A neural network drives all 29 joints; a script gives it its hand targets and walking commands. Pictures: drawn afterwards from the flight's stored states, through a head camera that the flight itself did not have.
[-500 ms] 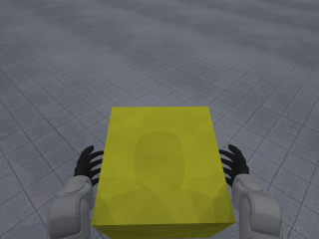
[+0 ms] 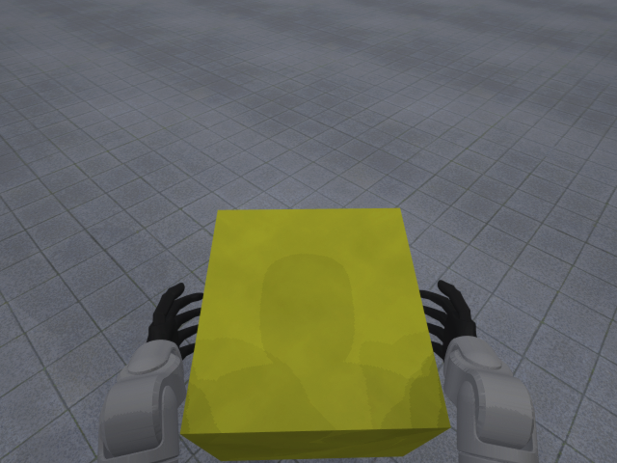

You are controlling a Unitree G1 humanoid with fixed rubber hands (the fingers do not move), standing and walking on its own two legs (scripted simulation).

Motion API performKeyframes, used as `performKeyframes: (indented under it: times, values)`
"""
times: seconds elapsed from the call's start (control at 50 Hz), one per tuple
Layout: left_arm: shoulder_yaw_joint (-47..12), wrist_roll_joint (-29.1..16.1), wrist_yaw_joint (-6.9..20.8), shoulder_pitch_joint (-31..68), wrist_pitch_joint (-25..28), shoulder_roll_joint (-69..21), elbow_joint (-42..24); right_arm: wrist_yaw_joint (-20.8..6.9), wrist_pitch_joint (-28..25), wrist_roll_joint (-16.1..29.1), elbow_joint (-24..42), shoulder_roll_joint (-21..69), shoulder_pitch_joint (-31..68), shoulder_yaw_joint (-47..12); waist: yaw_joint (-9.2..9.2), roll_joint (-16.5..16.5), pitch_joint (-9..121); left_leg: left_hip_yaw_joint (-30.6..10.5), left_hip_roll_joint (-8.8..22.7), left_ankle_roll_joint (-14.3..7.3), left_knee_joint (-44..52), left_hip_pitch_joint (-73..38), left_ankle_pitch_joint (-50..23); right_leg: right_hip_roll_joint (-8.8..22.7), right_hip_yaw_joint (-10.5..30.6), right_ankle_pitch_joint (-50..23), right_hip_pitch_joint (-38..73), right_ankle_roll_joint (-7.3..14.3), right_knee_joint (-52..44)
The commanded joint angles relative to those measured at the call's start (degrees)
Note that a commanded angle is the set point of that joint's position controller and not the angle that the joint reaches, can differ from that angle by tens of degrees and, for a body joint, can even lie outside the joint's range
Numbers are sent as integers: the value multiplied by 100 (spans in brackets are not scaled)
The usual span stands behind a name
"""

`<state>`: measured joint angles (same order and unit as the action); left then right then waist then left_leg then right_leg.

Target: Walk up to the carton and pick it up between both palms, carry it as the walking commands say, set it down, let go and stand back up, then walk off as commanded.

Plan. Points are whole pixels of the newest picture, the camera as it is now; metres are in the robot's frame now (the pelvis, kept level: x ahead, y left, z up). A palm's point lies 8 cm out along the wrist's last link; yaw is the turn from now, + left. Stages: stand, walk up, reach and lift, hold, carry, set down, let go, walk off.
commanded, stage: carry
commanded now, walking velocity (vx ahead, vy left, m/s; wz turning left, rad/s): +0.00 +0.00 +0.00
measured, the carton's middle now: (310, 334) +0.31 +0.00 +0.00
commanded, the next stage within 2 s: none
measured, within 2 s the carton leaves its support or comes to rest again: neither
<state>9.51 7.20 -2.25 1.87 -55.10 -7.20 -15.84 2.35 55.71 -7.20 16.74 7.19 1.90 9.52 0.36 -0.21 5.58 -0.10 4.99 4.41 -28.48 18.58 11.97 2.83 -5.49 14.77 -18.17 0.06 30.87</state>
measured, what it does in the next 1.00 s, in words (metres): stands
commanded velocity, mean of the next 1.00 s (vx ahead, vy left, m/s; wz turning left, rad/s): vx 0.00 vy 0.00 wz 0.00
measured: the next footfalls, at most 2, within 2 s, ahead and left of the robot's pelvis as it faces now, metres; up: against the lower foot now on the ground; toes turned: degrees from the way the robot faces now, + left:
right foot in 1.80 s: -0.05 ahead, -0.09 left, +0.00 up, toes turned +10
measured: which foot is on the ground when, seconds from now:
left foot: down 0.00-1.00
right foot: down 0.00-1.00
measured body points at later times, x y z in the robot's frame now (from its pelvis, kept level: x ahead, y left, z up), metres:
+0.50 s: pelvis +0.00 +0.00 +0.00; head -0.02 +0.00 +0.45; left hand +0.27 +0.17 +0.06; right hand +0.27 -0.18 +0.06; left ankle +0.03 +0.17 -0.73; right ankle +0.01 -0.12 -0.73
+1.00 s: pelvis +0.00 +0.00 +0.00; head -0.01 +0.00 +0.45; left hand +0.27 +0.18 +0.05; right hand +0.27 -0.18 +0.05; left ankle +0.03 +0.17 -0.73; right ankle +0.01 -0.12 -0.73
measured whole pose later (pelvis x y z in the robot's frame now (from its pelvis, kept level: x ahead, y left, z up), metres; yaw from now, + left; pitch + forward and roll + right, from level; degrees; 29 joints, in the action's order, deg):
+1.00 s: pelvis +0.00 +0.00 +0.00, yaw +0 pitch +2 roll +0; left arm 9.8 7.5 -2.8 2.6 -49.3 -7.2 -9.7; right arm 2.3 49.5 -7.6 10.2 7.0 2.6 10.1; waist 0.3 -0.2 5.2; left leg 0.2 4.9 4.2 -28.4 17.9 12.3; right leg 2.9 -5.3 14.8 -17.5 -0.2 30.5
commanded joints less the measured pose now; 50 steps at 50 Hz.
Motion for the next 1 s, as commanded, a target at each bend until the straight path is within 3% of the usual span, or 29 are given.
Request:
performKeyframes:
  times: [0.0,0.98]
  values:
    - [-3568,-1531,709,2168,60,-3658,-365,-706,-91,1522,344,3540,2175,-3550,-1,29,945,-37,213,-293,296,-336,-738,471,407,-543,400,129,-618]
    - [-3250,-1336,730,2224,649,-3447,195,-766,-683,1305,-272,3331,2200,-3188,-9,26,951,6,230,-346,314,-368,-770,475,390,-616,499,136,-614]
